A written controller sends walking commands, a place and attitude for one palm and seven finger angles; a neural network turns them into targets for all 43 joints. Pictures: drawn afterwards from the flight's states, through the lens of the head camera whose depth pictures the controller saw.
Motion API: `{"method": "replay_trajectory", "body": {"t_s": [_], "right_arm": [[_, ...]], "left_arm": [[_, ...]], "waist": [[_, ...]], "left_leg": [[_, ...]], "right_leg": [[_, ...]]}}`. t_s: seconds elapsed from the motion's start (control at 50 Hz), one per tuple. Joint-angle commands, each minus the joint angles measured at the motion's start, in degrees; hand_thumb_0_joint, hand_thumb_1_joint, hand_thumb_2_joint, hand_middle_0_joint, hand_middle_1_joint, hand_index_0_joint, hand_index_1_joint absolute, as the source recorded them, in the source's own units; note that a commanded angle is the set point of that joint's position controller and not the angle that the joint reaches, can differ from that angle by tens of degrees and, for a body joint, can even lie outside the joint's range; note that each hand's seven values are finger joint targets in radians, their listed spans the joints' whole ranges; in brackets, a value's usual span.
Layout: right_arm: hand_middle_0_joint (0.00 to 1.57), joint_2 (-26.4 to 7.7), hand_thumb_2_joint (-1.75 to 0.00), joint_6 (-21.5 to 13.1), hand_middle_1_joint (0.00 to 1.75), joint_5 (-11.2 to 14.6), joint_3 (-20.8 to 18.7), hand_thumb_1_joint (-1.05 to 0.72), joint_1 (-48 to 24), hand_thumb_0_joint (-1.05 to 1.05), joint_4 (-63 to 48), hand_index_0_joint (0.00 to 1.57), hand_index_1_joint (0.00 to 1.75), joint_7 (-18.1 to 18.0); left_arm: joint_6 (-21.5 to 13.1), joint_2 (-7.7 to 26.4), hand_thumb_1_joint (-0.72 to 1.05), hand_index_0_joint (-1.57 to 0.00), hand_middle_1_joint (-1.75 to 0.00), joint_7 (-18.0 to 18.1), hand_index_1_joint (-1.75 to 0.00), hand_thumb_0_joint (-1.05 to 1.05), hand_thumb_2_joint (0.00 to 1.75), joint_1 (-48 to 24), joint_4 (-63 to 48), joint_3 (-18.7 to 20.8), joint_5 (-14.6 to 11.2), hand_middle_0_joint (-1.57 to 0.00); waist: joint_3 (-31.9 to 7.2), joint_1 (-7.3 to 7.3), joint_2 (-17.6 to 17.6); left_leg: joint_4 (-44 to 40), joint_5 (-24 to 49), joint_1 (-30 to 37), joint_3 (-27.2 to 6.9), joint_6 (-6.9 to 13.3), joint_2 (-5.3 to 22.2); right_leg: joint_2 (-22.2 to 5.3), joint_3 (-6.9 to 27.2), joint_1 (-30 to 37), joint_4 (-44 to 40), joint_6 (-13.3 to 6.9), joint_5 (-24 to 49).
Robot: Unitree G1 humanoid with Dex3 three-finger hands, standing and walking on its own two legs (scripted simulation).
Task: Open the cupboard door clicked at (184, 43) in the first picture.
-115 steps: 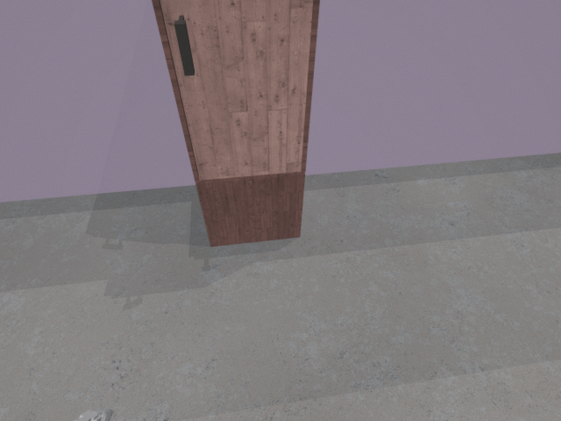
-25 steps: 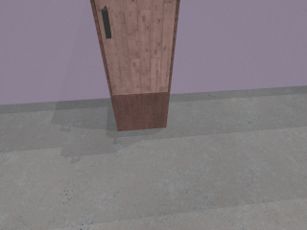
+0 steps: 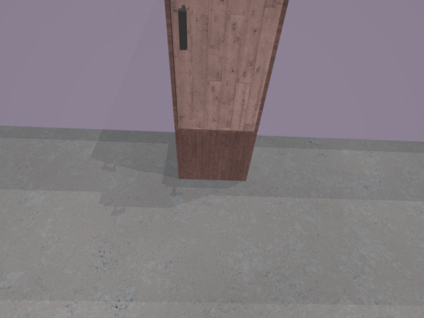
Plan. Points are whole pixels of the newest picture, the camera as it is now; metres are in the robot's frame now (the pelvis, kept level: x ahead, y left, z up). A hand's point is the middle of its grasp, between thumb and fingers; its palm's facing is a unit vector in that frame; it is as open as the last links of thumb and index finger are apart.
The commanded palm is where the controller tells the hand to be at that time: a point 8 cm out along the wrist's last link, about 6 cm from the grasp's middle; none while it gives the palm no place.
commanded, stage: take the last steps up to it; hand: left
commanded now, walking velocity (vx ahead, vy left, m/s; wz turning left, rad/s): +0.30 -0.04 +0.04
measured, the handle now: (183, 27) +0.95 +0.17 +0.13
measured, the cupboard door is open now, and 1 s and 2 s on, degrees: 0 0 0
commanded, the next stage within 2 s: come to a stop and stand still in 0.92 s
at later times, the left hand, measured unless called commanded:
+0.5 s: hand (123, 302) +0.18 +0.21 -0.16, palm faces +0.02 -0.98 -0.18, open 7.3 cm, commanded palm none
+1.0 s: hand (162, 250) +0.32 +0.15 -0.19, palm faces +0.09 -0.99 -0.14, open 7.2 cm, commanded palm none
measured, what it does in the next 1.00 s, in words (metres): walks ahead: right foot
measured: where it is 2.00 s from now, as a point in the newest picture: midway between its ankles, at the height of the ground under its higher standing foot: (218, 299)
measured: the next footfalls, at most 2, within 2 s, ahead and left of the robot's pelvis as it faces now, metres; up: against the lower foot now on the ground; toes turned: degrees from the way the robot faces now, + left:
right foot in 0.64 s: +0.34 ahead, -0.14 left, +0.00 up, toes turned -9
left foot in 1.02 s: +0.45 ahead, +0.08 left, +0.00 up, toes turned +10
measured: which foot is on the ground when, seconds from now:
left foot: down 0.00-0.64, up 0.66-1.00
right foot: down 0.00-0.20, up 0.22-0.62, down 0.64-1.00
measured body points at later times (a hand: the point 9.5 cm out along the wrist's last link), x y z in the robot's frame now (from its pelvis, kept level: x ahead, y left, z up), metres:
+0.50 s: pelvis +0.14 +0.02 +0.01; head +0.15 +0.03 +0.46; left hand +0.18 +0.26 -0.15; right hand +0.06 -0.17 -0.14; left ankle +0.06 +0.13 -0.73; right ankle +0.22 -0.12 -0.68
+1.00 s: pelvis +0.34 -0.02 +0.00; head +0.34 +0.00 +0.45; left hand +0.31 +0.20 -0.17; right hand +0.43 -0.27 -0.13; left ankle +0.41 +0.07 -0.73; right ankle +0.30 -0.13 -0.73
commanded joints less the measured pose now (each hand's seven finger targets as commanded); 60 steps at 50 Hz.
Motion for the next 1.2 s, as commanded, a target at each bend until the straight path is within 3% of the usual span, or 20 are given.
{"method": "replay_trajectory", "body": {"t_s": [0.0,0.1,0.14,0.16,0.18,0.2,0.32,0.5,0.58,0.6,0.62,0.64,0.68,0.76,0.9,0.96,1.0,1.02,1.08,1.18], "right_arm": [[0.2,-5.26,-0.9,-2.62,0.3,0.07,-1.71,-0.9,-5.1,0.0,-5.84,0.2,0.3,0.28],[0.2,-1.59,-0.9,-3.12,0.3,0.6,-1.51,-0.9,-0.86,0.0,-4.34,0.2,0.3,1.27],[0.2,-3.7,-0.9,-3.95,0.3,0.57,-1.81,-0.9,8.4,0.0,-0.5,0.2,0.3,0.63],[0.2,-8.56,-0.9,-4.51,0.3,-0.01,-3.11,-0.9,14.27,0.0,1.39,0.2,0.3,0.01],[0.2,-13.34,-0.9,-4.53,0.3,-0.32,-4.17,-0.9,20.07,0.0,2.39,0.2,0.3,-0.72],[0.2,-12.88,-0.9,-4.51,0.3,-0.4,-3.86,-0.9,19.43,0.0,3.17,0.2,0.3,-1.17],[0.2,-4.88,-0.9,-6.28,0.3,0.38,-1.99,-0.9,9.11,0.0,1.66,0.2,0.3,-1.68],[0.2,-4.78,-0.9,-5.53,0.3,-0.52,-3.22,-0.9,11.79,0.0,4.06,0.2,0.3,-1.44],[0.2,-6.02,-0.9,-4.96,0.3,-0.27,-3.6,-0.9,9.79,0.0,4.04,0.2,0.3,-1.1],[0.2,-4.66,-0.9,-5.03,0.3,0.33,-3.29,-0.9,10.13,0.0,3.92,0.2,0.3,-0.59],[0.2,-0.21,-0.9,-5.25,0.3,1.11,-2.12,-0.9,12.0,0.0,1.7,0.2,0.3,-0.17],[0.2,-2.5,-0.9,-4.8,0.3,1.27,-2.3,-0.9,7.63,0.0,0.21,0.2,0.3,-0.3],[0.2,-2.36,-0.9,-4.56,0.3,0.59,-3.01,-0.9,2.16,0.0,-0.94,0.2,0.3,0.09],[0.2,0.01,-0.9,-2.71,0.3,-0.2,-2.37,-0.9,5.5,0.0,0.55,0.2,0.3,0.39],[0.2,-0.48,-0.9,-3.57,0.3,0.24,-1.79,-0.9,-1.23,0.0,-3.01,0.2,0.3,1.19],[0.2,-2.81,-0.9,-4.33,0.3,0.11,-1.84,-0.9,3.02,0.0,-1.19,0.2,0.3,0.76],[0.2,-12.19,-0.9,-4.55,0.3,-0.52,-3.67,-0.9,11.66,0.0,0.24,0.2,0.3,-0.17],[0.2,-11.82,-0.9,-4.0,0.3,-0.3,-3.19,-0.9,10.52,0.0,0.42,0.2,0.3,-0.88],[0.2,-5.42,-0.9,-4.25,0.3,0.55,-0.56,-0.9,-3.66,0.0,-2.52,0.2,0.3,-2.12],[0.2,-8.25,-0.9,-2.59,0.3,0.95,-2.96,-0.9,-4.53,0.0,-2.35,0.2,0.3,-2.66]], "left_arm": [[-2.5,8.49,0.9,-0.2,-0.3,0.67,-0.3,0.0,0.9,10.26,0.82,2.27,-0.01,-0.2],[-2.82,6.13,0.9,-0.2,-0.3,0.55,-0.3,0.0,0.9,5.26,1.31,1.69,0.61,-0.2],[-2.39,4.11,0.9,-0.2,-0.3,0.2,-0.3,0.0,0.9,5.8,1.6,1.33,-0.12,-0.2],[-2.34,1.24,0.9,-0.2,-0.3,-0.26,-0.3,0.0,0.9,5.7,0.57,0.83,-0.43,-0.2],[-2.56,0.26,0.9,-0.2,-0.3,-0.41,-0.3,0.0,0.9,2.03,-2.04,0.38,-0.33,-0.2],[-2.26,1.03,0.9,-0.2,-0.3,-0.03,-0.3,0.0,0.9,-1.32,-2.85,0.72,0.15,-0.2],[-1.21,-2.06,0.9,-0.2,-0.3,-1.59,-0.3,0.0,0.9,1.26,0.14,1.25,0.34,-0.2],[-1.23,-1.89,0.9,-0.2,-0.3,-2.12,-0.3,0.0,0.9,-12.22,-5.03,2.17,-0.16,-0.2],[-2.58,1.6,0.9,-0.2,-0.3,-1.91,-0.3,0.0,0.9,-0.8,-1.64,3.28,0.09,-0.2],[-3.41,5.72,0.9,-0.2,-0.3,-1.43,-0.3,0.0,0.9,7.86,0.92,4.45,0.43,-0.2],[-3.88,13.12,0.9,-0.2,-0.3,-0.57,-0.3,0.0,0.9,14.49,2.14,6.12,0.29,-0.2],[-3.61,13.8,0.9,-0.2,-0.3,-0.18,-0.3,0.0,0.9,13.64,1.94,5.73,-0.77,-0.2],[-3.34,7.99,0.9,-0.2,-0.3,0.32,-0.3,0.0,0.9,2.53,-1.0,4.32,-0.69,-0.2],[-4.43,2.23,0.9,-0.2,-0.3,0.61,-0.3,0.0,0.9,-2.01,-1.29,1.86,0.12,-0.2],[-4.23,4.63,0.9,-0.2,-0.3,0.2,-0.3,0.0,0.9,0.53,0.23,2.14,0.08,-0.2],[-3.41,3.6,0.9,-0.2,-0.3,0.02,-0.3,0.0,0.9,0.53,0.89,1.89,-0.51,-0.2],[-3.08,-0.62,0.9,-0.2,-0.3,-0.55,-0.3,0.0,0.9,1.54,-1.11,1.26,-0.86,-0.2],[-2.68,1.06,0.9,-0.2,-0.3,0.09,-0.3,0.0,0.9,-0.48,-1.91,1.06,-0.26,-0.2],[-1.4,-0.92,0.9,-0.2,-0.3,0.51,-0.3,0.0,0.9,2.3,1.79,0.53,-0.77,-0.2],[1.2,0.3,0.9,-0.2,-0.3,1.32,-0.3,0.0,0.9,2.73,0.18,1.1,-0.44,-0.2]], "waist": [[6.22,2.76,-6.7],[10.23,-2.04,-5.54],[6.28,-4.79,2.07],[4.31,-6.59,14.46],[4.34,-8.29,16.13],[5.24,-8.06,13.22],[7.14,-1.51,7.0],[10.98,-3.33,8.52],[3.52,2.55,3.65],[-1.94,6.43,-3.56],[-9.35,7.13,-19.9],[-9.24,7.34,-13.85],[0.53,3.55,-6.02],[3.38,-2.22,-4.46],[3.08,-1.18,-3.46],[3.25,-3.81,0.85],[0.94,-6.18,21.4],[1.92,-6.12,18.17],[5.04,0.33,7.85],[-0.9,-0.63,6.45]], "left_leg": [[15.28,-4.66,-19.32,6.27,0.26,4.1],[2.38,0.92,-1.58,12.74,-0.7,6.0],[-7.77,3.15,15.13,12.43,-0.9,5.61],[-16.01,-2.87,20.86,-4.78,3.24,16.8],[-23.77,-4.05,22.24,-20.13,8.51,27.21],[-25.06,-2.4,20.09,-21.91,9.69,28.86],[-24.87,13.57,10.78,1.74,6.85,19.48],[-23.96,18.29,11.67,7.35,6.13,19.89],[-6.45,28.33,8.59,11.64,3.09,16.42],[8.57,21.96,0.03,14.94,0.92,13.0],[29.34,-9.27,-13.84,15.92,-1.24,4.19],[38.47,-12.56,-15.8,8.61,0.1,5.65],[42.03,-2.43,-18.6,6.23,0.5,10.19],[29.66,2.77,-10.36,8.98,-1.85,10.99],[5.18,5.13,-3.19,12.8,-1.86,8.19],[-6.24,10.66,11.46,14.18,-1.58,6.56],[-19.61,13.11,20.92,-11.61,7.11,25.34],[-21.32,18.44,17.08,-14.13,9.19,27.39],[-19.25,41.3,5.27,0.55,7.8,21.95],[-14.8,53.96,12.69,5.24,8.06,21.32]], "right_leg": [[-20.18,26.64,9.8,-22.18,-10.32,-17.09],[-14.16,9.75,-5.97,-16.88,-7.3,-6.09],[-7.96,2.94,-12.01,-5.04,-3.73,-3.53],[-2.37,-2.21,-18.87,10.42,-0.42,-3.33],[0.97,-2.26,-25.44,23.94,0.4,-12.01],[-0.95,2.49,-28.05,32.7,-0.65,-11.35],[-5.36,2.95,-21.83,30.16,1.26,5.42],[-4.26,-1.0,-17.46,8.1,0.96,9.64],[0.56,-4.42,4.72,-1.41,-1.44,10.21],[-5.68,2.94,18.23,-3.67,-3.82,7.3],[-22.36,28.36,28.67,-11.77,-9.82,7.11],[-24.51,33.21,23.14,-16.96,-12.57,1.51],[-21.21,25.17,9.56,-19.61,-10.83,-6.89],[-14.82,8.02,-2.5,-19.52,-8.08,13.35],[-13.7,6.17,0.72,-17.1,-9.31,15.05],[-9.43,2.93,-4.86,-9.03,-6.09,10.11],[1.25,-5.37,-17.7,17.19,-0.35,-9.47],[0.46,0.55,-18.37,25.9,-0.47,-14.48],[-4.61,5.2,-9.13,21.74,1.6,-5.94],[-2.68,2.45,-7.24,14.71,2.58,-2.33]]}}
